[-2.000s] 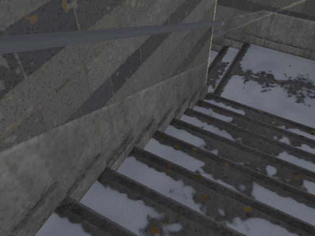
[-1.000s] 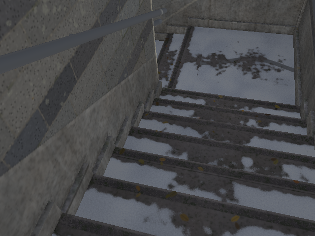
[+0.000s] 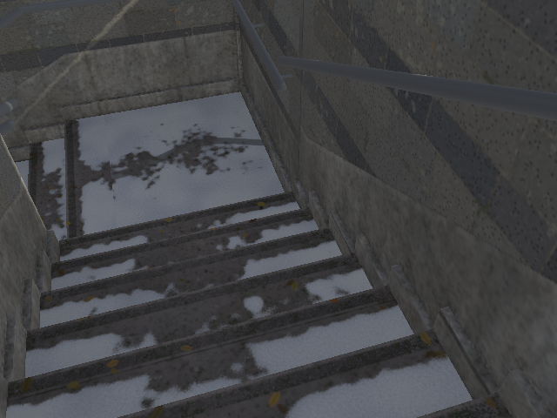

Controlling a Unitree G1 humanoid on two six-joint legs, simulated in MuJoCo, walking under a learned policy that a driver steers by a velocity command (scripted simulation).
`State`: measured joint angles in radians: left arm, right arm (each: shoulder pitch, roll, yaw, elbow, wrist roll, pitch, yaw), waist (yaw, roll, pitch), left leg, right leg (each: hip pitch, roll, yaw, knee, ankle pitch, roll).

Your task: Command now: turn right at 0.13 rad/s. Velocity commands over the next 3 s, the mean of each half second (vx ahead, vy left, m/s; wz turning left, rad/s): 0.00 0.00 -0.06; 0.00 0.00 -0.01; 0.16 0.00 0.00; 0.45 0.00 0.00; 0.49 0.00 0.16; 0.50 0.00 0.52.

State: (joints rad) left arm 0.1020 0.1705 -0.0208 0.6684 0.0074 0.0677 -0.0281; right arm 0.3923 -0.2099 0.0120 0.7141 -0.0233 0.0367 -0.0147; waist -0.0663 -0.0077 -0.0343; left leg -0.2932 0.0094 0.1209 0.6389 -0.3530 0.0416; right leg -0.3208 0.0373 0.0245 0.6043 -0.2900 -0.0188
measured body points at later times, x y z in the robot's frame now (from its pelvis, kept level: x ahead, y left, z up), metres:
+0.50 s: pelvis +0.01 +0.02 +0.01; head +0.02 +0.03 +0.46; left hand +0.13 +0.26 -0.12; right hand +0.07 -0.22 -0.12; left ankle +0.01 +0.12 -0.72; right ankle +0.02 -0.10 -0.72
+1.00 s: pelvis +0.03 +0.05 +0.02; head +0.02 +0.06 +0.47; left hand +0.04 +0.28 -0.15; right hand +0.05 -0.18 -0.12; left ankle +0.01 +0.12 -0.72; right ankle +0.02 -0.10 -0.72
